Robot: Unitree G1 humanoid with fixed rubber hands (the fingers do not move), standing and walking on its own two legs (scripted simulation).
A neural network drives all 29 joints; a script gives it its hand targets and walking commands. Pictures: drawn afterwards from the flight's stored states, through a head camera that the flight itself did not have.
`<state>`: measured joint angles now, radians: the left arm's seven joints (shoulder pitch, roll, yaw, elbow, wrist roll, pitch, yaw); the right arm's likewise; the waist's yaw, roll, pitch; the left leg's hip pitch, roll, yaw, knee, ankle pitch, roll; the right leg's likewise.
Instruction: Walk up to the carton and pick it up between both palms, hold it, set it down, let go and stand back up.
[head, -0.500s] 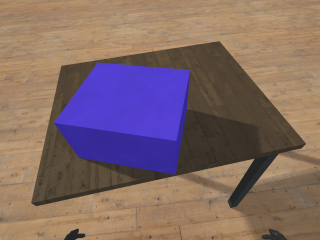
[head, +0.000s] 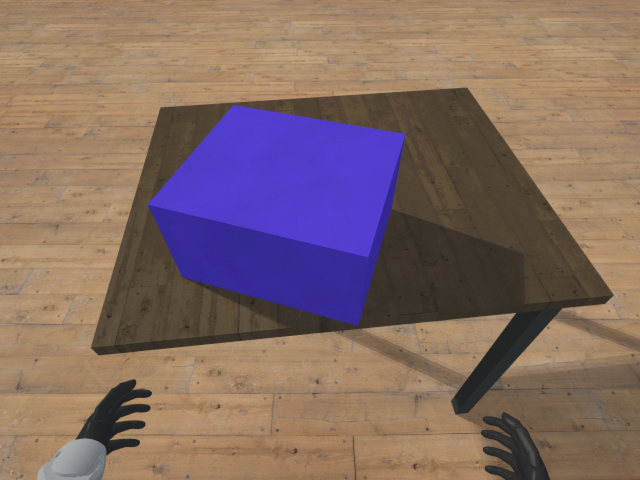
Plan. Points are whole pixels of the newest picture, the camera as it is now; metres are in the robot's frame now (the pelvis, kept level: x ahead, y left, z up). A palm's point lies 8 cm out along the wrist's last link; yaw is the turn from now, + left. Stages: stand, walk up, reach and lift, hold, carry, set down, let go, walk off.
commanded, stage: reach and lift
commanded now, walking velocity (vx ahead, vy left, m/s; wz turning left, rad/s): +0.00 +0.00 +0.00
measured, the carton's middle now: (291, 207) +0.52 +0.06 +0.01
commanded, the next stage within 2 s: none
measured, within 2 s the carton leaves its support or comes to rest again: neither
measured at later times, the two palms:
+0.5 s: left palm (54, 431) +0.19 +0.33 +0.00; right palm (502, 448) +0.16 -0.18 -0.02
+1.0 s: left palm (15, 397) +0.22 +0.37 +0.02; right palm (450, 390) +0.21 -0.13 +0.01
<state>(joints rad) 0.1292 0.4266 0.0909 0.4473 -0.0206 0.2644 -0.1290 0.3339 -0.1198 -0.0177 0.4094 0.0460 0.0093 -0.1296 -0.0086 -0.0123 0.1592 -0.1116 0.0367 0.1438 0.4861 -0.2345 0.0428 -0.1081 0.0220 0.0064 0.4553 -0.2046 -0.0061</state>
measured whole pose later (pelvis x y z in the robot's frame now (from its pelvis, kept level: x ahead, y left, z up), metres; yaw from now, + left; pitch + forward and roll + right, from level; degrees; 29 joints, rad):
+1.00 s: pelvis +0.08 +0.05 +0.00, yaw +2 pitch -3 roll -4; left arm 0.46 0.75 0.10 0.01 -0.37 -0.17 -0.28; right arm 0.62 -0.01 0.11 0.04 0.20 -0.41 -0.34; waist 0.10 -0.04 0.20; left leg -0.11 0.01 0.11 0.53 -0.36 0.04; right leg -0.02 0.01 0.00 0.32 -0.25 -0.01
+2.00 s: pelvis +0.06 +0.02 +0.01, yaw +3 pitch -4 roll -1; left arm -0.11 0.83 0.07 0.19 -0.45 0.25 -0.31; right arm 0.25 -0.13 0.04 -0.33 0.30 0.43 -0.42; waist 0.00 -0.06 0.13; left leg -0.08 0.00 0.09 0.43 -0.28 0.05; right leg -0.04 0.01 0.00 0.34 -0.24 0.01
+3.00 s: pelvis +0.05 +0.07 +0.01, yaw +3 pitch +1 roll -5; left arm -0.81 0.72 -0.10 0.81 -0.39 0.24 -0.26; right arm -0.46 -0.30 -0.05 0.40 0.38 0.29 -0.22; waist -0.19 -0.01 0.03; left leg -0.20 -0.02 0.09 0.44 -0.26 0.11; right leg -0.12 -0.01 -0.01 0.28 -0.14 -0.03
